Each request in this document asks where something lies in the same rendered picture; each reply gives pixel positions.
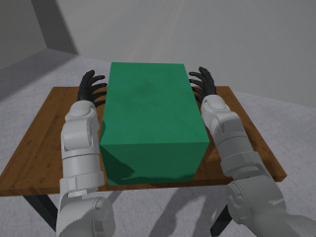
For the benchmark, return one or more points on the right robot upper arm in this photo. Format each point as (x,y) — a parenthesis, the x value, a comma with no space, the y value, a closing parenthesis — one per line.
(257,203)

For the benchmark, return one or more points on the robot right hand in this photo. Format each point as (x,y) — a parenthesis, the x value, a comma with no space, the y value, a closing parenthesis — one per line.
(206,84)

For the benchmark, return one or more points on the carton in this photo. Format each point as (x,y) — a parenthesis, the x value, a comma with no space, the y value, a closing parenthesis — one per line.
(152,130)

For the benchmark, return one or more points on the robot left hand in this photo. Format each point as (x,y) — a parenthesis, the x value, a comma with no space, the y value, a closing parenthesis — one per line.
(86,89)

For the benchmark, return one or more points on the table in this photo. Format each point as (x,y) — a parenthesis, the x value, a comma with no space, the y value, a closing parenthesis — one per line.
(36,167)

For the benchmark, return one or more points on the robot right forearm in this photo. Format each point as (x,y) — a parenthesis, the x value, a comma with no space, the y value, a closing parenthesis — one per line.
(238,158)

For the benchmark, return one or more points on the left robot upper arm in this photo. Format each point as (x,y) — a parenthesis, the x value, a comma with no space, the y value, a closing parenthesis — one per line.
(89,217)

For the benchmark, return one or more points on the robot left forearm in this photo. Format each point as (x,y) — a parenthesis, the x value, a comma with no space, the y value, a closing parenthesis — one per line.
(80,151)

